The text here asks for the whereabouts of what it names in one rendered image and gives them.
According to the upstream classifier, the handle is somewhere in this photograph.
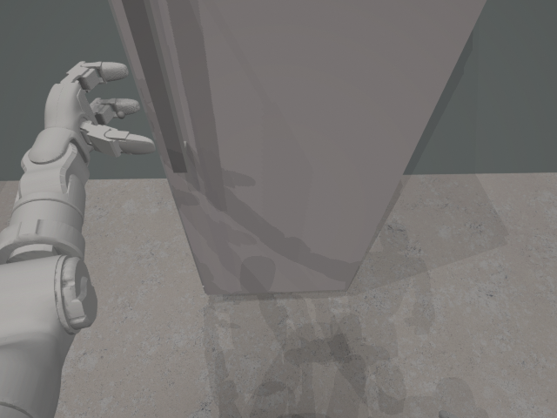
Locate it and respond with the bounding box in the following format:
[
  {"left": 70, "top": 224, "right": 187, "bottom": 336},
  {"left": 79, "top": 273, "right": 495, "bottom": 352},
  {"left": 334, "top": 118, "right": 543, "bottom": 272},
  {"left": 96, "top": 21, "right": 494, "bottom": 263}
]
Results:
[{"left": 122, "top": 0, "right": 189, "bottom": 173}]

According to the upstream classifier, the robot left forearm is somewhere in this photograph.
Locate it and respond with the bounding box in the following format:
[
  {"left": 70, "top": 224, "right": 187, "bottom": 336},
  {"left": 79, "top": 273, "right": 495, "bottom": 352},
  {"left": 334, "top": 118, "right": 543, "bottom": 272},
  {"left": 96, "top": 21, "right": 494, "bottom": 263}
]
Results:
[{"left": 0, "top": 127, "right": 91, "bottom": 265}]

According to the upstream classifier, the fridge door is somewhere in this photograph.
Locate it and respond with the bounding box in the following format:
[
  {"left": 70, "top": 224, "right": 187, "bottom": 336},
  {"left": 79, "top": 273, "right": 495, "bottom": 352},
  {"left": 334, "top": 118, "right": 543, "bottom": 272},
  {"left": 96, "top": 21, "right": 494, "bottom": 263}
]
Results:
[{"left": 111, "top": 0, "right": 487, "bottom": 295}]

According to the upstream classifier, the left robot hand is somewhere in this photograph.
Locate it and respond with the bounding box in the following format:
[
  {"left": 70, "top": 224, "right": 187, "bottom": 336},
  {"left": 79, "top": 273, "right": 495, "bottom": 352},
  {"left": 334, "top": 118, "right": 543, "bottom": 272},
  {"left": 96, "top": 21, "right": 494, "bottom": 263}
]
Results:
[{"left": 44, "top": 61, "right": 156, "bottom": 157}]

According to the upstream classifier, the left robot upper arm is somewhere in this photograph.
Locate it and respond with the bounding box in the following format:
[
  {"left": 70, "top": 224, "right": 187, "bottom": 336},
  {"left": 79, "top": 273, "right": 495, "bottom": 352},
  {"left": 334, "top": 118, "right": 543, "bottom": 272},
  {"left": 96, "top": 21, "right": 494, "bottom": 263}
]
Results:
[{"left": 0, "top": 254, "right": 97, "bottom": 418}]

